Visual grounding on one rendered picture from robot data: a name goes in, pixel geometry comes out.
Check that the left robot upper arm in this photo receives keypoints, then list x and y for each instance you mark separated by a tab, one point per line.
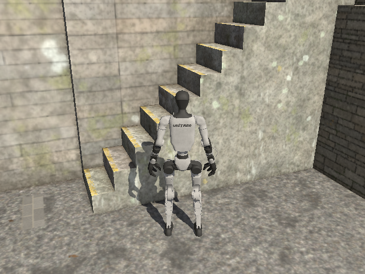
161	130

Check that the robot right hand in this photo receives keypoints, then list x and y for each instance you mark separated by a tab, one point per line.
212	167

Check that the right robot thigh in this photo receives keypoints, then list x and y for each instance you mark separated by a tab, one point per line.
196	170

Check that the robot left shin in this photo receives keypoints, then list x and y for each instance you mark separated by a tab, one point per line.
168	209

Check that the robot left hand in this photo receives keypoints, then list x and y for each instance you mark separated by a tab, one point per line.
151	168

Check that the right robot upper arm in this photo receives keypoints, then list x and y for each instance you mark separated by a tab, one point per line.
202	129

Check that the right robot forearm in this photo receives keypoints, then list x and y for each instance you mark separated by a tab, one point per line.
209	153

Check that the left robot forearm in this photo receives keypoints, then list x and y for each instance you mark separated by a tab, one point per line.
155	153

